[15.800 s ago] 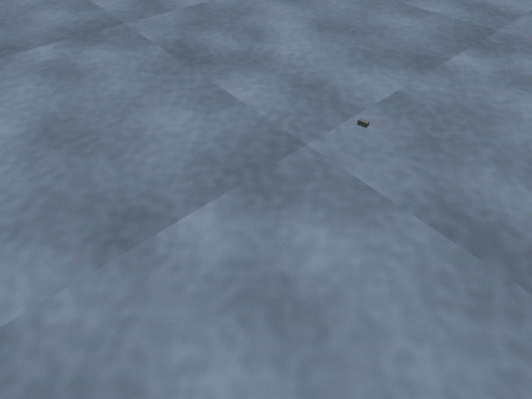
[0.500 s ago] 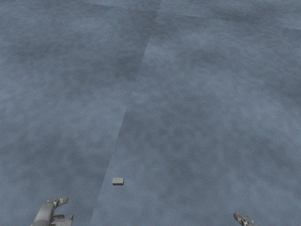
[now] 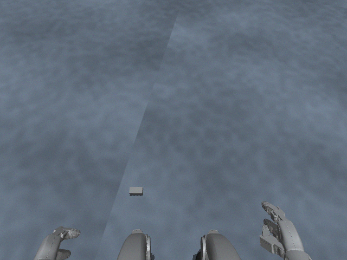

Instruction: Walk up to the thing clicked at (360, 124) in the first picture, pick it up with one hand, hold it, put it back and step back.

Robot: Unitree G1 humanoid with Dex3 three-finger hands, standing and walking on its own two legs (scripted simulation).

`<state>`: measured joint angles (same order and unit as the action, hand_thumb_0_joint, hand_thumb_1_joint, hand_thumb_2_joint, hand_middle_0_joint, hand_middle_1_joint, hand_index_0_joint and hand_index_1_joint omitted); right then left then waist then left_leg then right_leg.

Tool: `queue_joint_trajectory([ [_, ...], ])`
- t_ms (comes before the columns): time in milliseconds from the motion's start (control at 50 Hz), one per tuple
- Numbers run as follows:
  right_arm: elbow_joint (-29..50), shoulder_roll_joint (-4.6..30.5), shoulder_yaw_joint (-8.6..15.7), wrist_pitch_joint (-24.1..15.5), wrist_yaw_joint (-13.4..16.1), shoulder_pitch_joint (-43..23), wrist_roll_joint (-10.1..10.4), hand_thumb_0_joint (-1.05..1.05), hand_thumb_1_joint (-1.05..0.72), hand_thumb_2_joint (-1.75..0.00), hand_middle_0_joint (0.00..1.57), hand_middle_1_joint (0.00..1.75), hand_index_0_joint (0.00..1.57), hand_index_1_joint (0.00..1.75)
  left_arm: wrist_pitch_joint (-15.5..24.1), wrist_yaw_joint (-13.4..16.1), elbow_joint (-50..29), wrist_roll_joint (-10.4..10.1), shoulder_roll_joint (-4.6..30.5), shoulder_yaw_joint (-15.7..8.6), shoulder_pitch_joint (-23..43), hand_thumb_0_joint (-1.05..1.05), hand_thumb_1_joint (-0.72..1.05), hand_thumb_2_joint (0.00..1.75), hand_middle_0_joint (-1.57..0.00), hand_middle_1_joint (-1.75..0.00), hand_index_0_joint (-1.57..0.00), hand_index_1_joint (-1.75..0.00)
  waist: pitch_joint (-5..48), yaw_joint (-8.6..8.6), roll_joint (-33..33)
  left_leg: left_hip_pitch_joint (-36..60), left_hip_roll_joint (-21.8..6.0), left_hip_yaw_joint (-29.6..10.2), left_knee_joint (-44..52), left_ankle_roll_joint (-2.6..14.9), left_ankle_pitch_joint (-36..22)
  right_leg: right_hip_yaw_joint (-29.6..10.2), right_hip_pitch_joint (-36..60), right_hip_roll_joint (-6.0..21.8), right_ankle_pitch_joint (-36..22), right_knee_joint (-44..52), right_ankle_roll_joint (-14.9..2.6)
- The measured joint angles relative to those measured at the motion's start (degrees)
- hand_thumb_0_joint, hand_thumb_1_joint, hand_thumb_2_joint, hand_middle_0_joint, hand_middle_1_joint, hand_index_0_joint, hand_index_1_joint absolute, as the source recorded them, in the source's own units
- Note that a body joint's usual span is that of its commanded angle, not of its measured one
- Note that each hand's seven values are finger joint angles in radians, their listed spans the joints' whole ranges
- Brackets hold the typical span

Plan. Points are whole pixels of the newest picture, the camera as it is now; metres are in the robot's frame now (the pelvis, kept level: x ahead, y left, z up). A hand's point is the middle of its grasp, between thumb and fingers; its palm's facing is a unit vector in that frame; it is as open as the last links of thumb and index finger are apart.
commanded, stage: rise first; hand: left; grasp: from above
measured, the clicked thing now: (136, 190) +0.44 +0.18 -0.67
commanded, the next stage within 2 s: none
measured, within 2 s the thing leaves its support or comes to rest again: neither
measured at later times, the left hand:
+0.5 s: hand (100, 217) +0.27 +0.26 -0.36, palm faces -0.50 -0.38 -0.78, open 12.0 cm
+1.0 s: hand (109, 201) +0.34 +0.26 -0.47, palm faces -0.48 -0.08 -0.87, open 11.7 cm
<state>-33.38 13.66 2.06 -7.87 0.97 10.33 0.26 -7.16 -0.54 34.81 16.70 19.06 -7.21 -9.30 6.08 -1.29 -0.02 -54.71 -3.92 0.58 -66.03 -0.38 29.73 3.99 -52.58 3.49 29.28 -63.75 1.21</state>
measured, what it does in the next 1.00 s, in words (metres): lowers itself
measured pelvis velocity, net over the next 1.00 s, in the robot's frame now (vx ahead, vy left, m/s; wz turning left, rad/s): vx -0.09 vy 0.00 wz -0.08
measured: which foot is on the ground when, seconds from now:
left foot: down 0.00-1.00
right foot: down 0.00-1.00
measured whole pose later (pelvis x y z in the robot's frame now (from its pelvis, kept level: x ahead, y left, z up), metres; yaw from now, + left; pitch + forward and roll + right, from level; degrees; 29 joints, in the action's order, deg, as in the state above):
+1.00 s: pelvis -0.09 +0.00 -0.31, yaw -5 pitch +34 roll -6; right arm -43.7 15.3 2.2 -3.3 -5.5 7.9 -5.6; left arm 14.0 18.0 71.2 67.0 36.7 -4.5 43.3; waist 5.7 -8.5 -0.2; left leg -125.8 -3.8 -5.4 -128.8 0.6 37.4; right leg 3.4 -121.7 3.9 37.4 -125.3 0.7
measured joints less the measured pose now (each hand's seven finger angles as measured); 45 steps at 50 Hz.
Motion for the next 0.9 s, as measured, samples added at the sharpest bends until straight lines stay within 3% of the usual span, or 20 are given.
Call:
queue_joint_trajectory([
  [200,-0.05,1.78,0.22,-3.39,-1.49,-3.79,-0.33,0.01,-0.89,-0.89,0.20,0.30,0.20,0.30,8.24,2.88,5.52,12.90,3.36,1.23,10.78,0.00,-0.24,0.72,-0.38,-0.77,-0.38,-0.79,4.30,-0.38,-0.30,-23.35,0.13,-0.70,-20.16,-0.08,6.00,-1.04,-23.69,0.87,6.73,-21.20,-0.16],
  [480,-5.67,2.51,2.11,-0.69,-3.85,-5.47,-1.18,0.01,-0.92,-0.90,0.20,0.30,0.20,0.29,14.64,8.21,15.29,28.95,7.78,1.99,31.45,0.00,-0.21,0.71,-0.40,-0.76,-0.41,-0.77,3.20,-0.64,1.00,-51.29,-0.27,-2.77,-43.63,-0.22,8.53,-1.41,-51.46,0.71,9.52,-44.77,-1.26],
  [740,-8.94,1.48,1.02,2.66,-4.99,-2.63,-3.57,0.01,-0.88,-0.89,0.20,0.30,0.20,0.29,19.99,13.73,28.32,41.60,14.00,1.47,45.38,0.00,-0.11,0.68,-0.42,-0.71,-0.44,-0.71,0.67,-4.32,0.69,-64.75,-0.36,-5.12,-56.15,0.15,7.44,-0.57,-63.84,0.31,7.90,-55.94,-1.34],
  [900,-10.03,1.62,0.45,4.18,-5.94,-2.23,-5.09,0.01,-0.89,-0.89,0.20,0.30,0.20,0.29,20.70,17.04,33.97,47.33,16.79,2.15,50.37,0.00,-0.11,0.68,-0.42,-0.68,-0.44,-0.68,-0.15,-6.43,0.10,-69.13,-0.01,-5.75,-60.56,0.74,7.36,-0.50,-67.41,0.43,7.78,-59.66,-0.79],
])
